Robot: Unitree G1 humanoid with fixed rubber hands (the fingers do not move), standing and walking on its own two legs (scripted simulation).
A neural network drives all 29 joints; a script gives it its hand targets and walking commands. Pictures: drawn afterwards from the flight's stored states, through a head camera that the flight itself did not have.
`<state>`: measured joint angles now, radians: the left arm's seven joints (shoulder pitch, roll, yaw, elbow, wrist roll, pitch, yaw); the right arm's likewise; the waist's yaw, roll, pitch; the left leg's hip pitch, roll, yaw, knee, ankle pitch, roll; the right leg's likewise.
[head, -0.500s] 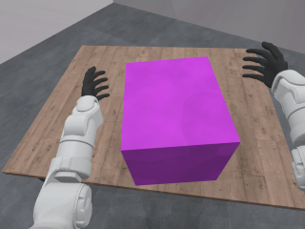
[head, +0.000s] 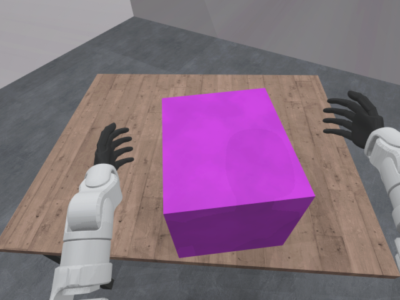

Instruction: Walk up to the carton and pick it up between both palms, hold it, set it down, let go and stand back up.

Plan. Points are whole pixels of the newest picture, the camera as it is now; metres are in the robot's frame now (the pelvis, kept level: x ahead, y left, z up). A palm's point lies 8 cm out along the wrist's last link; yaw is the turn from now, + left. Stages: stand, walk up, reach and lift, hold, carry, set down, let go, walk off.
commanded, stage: set down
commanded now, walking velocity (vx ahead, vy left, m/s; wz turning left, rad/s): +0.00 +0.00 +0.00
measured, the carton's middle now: (222, 172) +0.41 -0.02 +0.00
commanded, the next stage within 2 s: none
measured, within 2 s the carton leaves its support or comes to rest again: neither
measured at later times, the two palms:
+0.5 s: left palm (126, 200) +0.30 +0.16 +0.08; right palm (391, 186) +0.33 -0.32 +0.08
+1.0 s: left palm (122, 229) +0.26 +0.18 +0.03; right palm (389, 234) +0.25 -0.31 +0.03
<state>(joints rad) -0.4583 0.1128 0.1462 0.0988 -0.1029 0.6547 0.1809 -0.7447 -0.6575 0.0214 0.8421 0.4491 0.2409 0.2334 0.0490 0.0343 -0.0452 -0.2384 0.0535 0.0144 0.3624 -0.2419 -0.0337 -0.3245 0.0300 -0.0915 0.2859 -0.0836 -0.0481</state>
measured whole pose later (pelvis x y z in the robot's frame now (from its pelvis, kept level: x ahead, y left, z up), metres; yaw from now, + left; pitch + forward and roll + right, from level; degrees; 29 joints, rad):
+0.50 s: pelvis -0.02 -0.01 +0.00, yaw -2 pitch +5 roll +1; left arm -0.25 0.01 0.09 0.11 -0.07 0.50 0.22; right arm -0.43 -0.62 -0.04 0.72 0.39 0.10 0.30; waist 0.05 0.03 -0.06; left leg -0.22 0.05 0.05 0.39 -0.24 -0.03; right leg -0.35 0.03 -0.05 0.37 -0.11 -0.06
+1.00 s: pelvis +0.01 +0.01 +0.00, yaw -4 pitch +3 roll -1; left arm 0.11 0.00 -0.01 0.00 -0.02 0.24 0.24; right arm -0.07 -0.57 -0.03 0.63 0.43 -0.14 0.32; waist 0.03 0.01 -0.05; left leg -0.15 0.04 0.04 0.39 -0.29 -0.02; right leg -0.28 0.04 -0.02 0.37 -0.14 -0.04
